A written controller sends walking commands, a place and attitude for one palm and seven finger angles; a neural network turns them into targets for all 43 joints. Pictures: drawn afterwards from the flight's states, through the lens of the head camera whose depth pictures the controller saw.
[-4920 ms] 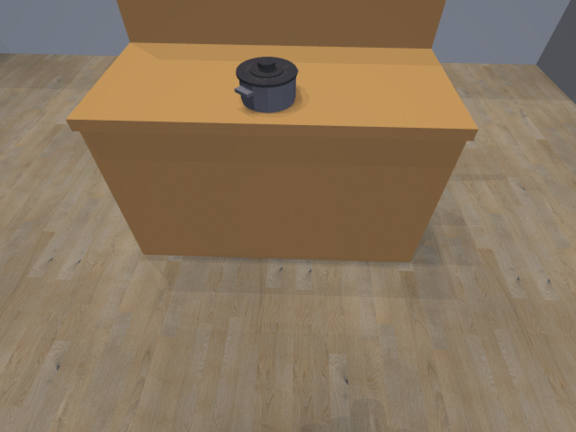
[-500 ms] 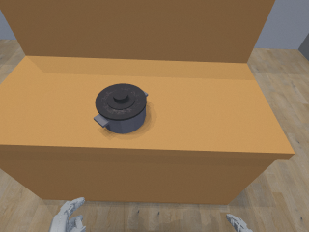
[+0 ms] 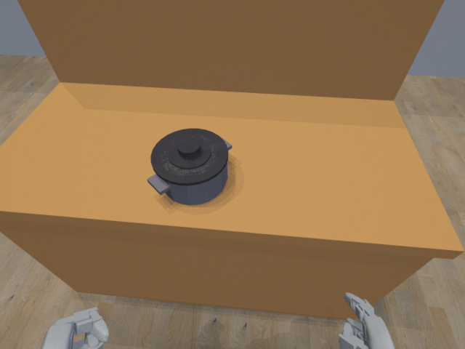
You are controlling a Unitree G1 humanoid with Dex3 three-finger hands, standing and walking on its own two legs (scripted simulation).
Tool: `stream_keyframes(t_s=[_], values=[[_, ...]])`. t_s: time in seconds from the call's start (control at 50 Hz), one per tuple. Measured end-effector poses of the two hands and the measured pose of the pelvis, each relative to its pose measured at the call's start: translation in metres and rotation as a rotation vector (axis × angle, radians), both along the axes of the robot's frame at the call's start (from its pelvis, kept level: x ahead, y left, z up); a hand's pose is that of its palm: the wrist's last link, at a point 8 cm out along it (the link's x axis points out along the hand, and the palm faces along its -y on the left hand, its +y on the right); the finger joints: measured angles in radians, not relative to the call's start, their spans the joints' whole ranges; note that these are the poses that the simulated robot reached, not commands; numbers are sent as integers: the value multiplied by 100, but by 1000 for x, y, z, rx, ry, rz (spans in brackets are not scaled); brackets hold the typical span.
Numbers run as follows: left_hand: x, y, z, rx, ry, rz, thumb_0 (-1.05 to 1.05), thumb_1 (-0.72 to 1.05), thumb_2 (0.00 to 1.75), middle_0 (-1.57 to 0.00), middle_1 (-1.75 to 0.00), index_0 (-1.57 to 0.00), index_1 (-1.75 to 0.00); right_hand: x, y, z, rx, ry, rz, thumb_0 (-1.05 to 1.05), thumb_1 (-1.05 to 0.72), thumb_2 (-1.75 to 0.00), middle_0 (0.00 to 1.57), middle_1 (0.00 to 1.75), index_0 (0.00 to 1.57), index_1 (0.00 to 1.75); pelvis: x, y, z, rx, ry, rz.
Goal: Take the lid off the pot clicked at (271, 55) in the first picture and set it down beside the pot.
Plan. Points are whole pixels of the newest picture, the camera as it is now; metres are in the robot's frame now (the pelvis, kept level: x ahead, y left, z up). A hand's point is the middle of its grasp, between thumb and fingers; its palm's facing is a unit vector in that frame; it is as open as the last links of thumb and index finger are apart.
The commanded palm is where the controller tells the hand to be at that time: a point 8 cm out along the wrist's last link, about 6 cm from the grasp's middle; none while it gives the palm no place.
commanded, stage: raise the hand higher, near the body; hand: left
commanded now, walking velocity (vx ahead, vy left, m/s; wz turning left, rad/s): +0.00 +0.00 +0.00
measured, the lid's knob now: (188, 147) +0.51 +0.15 +0.03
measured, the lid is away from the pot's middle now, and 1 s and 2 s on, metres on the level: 0.00 0.00 0.00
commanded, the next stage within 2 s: reach forward and open the fingers in 0.78 s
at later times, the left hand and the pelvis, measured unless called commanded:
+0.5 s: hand (87, 313) +0.16 +0.23 +0.03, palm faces +0.23 -0.90 -0.38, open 3.1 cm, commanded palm +0.11 +0.27 +0.07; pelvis +0.01 +0.01 +0.00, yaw -1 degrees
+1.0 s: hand (67, 281) +0.18 +0.25 +0.08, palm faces +0.07 -0.51 -0.85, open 3.0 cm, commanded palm +0.15 +0.28 +0.13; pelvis +0.00 +0.01 +0.00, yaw -2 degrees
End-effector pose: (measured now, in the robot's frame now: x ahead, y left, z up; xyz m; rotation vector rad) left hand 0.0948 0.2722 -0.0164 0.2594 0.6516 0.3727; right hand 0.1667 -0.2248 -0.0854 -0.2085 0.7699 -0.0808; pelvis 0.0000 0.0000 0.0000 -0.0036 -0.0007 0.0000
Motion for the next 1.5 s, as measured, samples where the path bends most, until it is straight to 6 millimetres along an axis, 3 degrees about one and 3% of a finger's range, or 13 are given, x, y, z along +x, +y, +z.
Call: stream_keyframes(t_s=[0.18, 0.56, 0.9, 1.02, 1.1, 1.2, 1.32, 1.5], values=[[16, 1, 26, 45, -64, -63, 1, 90, 90, -128, -149, -128, -149, -1, 1, -6, 14, 21, -34, 1, -90, -90, 20, 30, 20, 30, 11, 3, 1, 3, 9, -13], [34, 5, 83, 119, -294, -142, 1, 90, 90, -129, -150, -129, -150, 38, 19, 15, 11, -106, 20, 1, -90, -90, 20, 30, 20, 30, 13, 11, 1, -2, -4, -16], [53, 11, 132, 216, -492, -200, 1, 89, 90, -130, -150, -130, -150, 21, 24, 9, 16, -76, 26, 1, -90, -90, 20, 30, 20, 30, 7, 13, 2, -8, -18, -24], [64, 6, 145, 813, -225, -529, 1, 86, 89, -127, -147, -127, -148, 17, 16, -2, 22, 4, 60, 1, -90, -90, 20, 30, 20, 30, 0, 14, -5, -7, 34, -33], [67, 9, 145, 1037, -41, -700, 1, 79, 90, -123, -140, -123, -141, 15, 9, -11, 39, 44, 45, 1, -90, -90, 20, 30, 20, 30, -5, 14, -8, -11, 47, -28], [73, 12, 145, 1044, 81, -816, 0, 66, 95, -119, -124, -119, -125, 15, 6, -14, 43, 46, 31, 1, -91, -90, 20, 30, 20, 30, -10, 15, -7, -12, 42, -6], [83, 2, 154, 1033, 25, -927, 0, 50, 101, -113, -102, -112, -103, 12, 10, -9, 29, 24, 43, 1, -91, -90, 20, 30, 20, 29, -18, 15, -4, -14, 21, 2], [97, 1, 158, 1055, -51, -915, 0, 25, 108, -102, -70, -102, -70, 2, 24, -5, 59, 45, 74, 1, -91, -90, 20, 30, 20, 30, -28, 18, 0, -13, 0, -4]])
